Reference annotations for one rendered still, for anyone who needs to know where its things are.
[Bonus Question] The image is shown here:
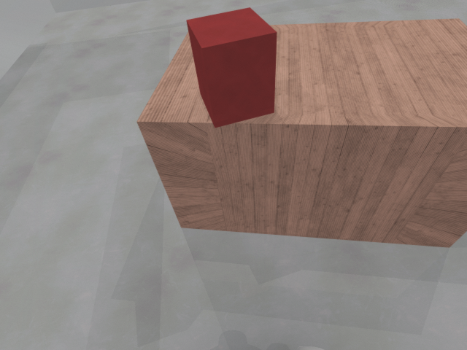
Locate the carton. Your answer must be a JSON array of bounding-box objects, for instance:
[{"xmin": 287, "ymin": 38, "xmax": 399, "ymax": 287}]
[{"xmin": 186, "ymin": 7, "xmax": 277, "ymax": 128}]

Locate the pedestal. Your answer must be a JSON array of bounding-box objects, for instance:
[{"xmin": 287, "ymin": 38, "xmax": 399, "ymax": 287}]
[{"xmin": 137, "ymin": 18, "xmax": 467, "ymax": 248}]

